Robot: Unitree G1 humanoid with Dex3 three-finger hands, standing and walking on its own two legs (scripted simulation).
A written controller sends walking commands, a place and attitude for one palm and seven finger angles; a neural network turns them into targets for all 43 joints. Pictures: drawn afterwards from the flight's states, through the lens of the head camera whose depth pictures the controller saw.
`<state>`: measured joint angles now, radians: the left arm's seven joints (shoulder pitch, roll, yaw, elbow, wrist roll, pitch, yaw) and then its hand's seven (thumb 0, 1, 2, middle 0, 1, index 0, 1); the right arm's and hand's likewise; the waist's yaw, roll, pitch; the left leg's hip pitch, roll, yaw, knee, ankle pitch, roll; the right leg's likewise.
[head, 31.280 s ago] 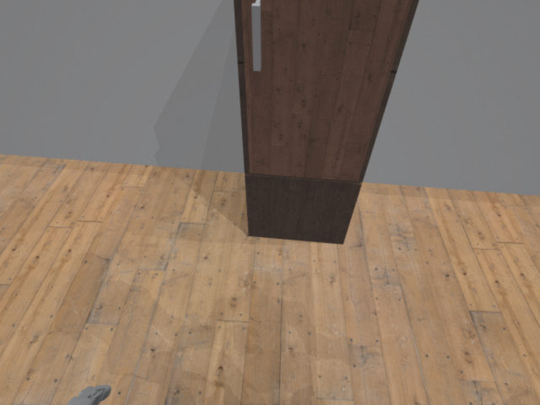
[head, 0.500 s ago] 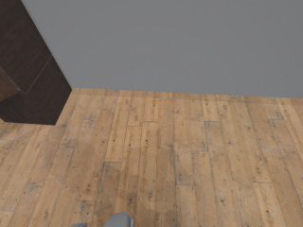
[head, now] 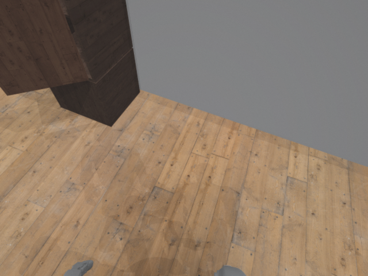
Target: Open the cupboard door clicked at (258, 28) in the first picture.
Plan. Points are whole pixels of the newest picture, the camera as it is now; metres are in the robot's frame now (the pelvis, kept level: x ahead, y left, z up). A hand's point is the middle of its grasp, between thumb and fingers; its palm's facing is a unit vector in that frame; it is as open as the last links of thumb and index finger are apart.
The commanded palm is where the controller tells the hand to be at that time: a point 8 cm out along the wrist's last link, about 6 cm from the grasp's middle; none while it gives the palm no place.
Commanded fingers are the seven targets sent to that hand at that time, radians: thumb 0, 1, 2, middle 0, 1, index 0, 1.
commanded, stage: turn to face it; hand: left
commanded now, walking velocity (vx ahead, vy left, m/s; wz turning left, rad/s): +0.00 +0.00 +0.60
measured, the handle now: out of the picture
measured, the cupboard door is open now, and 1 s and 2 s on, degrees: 44 44 44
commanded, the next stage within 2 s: take the last steps up to it in 0.50 s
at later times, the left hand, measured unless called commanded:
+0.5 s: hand out of the picture +0.01 +0.17 -0.16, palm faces +0.33 -0.91 -0.25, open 7.3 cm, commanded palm none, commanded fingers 0.00 0.90 0.90 -0.20 -0.30 -0.20 -0.30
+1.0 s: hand out of the picture +0.04 +0.21 -0.16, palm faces +0.43 -0.87 -0.23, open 7.4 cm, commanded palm none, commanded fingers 0.00 0.90 0.90 -0.20 -0.30 -0.20 -0.30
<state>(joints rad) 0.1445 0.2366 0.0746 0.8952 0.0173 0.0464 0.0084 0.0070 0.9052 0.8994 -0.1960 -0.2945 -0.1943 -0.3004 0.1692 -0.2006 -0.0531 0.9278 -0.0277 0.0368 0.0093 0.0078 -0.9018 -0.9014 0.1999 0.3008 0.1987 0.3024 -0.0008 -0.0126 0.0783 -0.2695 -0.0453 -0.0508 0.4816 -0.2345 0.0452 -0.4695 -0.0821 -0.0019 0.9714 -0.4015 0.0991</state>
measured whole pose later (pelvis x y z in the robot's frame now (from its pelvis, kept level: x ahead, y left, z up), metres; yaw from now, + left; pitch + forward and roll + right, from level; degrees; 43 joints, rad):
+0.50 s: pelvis +0.02 -0.04 +0.00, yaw +18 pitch +1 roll +2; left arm 0.23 0.18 0.05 0.92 0.03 -0.01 0.02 0.00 0.91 0.90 -0.20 -0.30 -0.20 -0.30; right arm 0.13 -0.23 -0.08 1.00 -0.01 0.08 0.02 0.01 -0.91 -0.90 0.19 0.30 0.19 0.30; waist 0.00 -0.02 0.11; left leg -0.38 0.01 0.04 0.81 -0.45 -0.05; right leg -0.17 -0.13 -0.23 0.52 -0.35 0.00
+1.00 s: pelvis +0.05 +0.00 -0.01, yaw +24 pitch +0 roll +2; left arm 0.21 0.17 0.06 0.96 0.03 -0.01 -0.02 0.01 0.90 0.90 -0.20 -0.29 -0.20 -0.30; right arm 0.31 -0.20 -0.05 1.02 -0.03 0.01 0.00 0.01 -0.91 -0.90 0.20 0.30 0.20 0.30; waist 0.00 0.03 0.03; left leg -0.19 -0.07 0.01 0.51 -0.33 0.05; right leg -0.30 -0.07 -0.10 0.59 -0.35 0.04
